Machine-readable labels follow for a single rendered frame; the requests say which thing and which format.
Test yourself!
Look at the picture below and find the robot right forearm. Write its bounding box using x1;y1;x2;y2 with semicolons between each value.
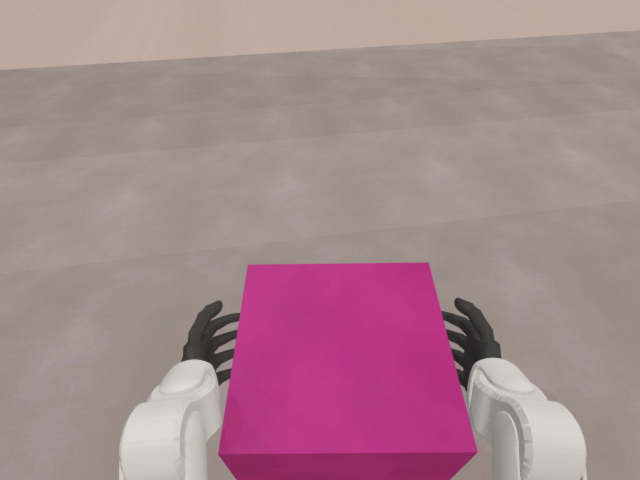
467;358;587;480

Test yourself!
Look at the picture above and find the left robot hand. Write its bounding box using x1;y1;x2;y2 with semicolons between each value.
181;300;240;386

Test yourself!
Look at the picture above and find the robot left forearm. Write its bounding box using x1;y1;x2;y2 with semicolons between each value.
119;359;222;480

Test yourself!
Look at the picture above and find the right robot hand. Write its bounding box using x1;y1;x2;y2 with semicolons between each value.
441;298;502;392

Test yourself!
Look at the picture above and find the carton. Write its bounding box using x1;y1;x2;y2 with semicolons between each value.
218;263;478;480

